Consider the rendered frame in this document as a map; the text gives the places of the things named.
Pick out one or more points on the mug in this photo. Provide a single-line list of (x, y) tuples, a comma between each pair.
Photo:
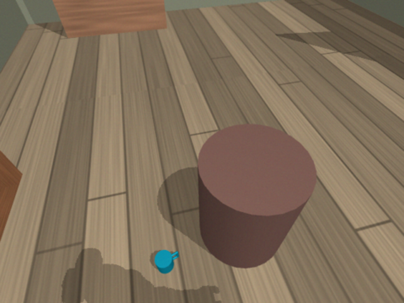
[(164, 260)]

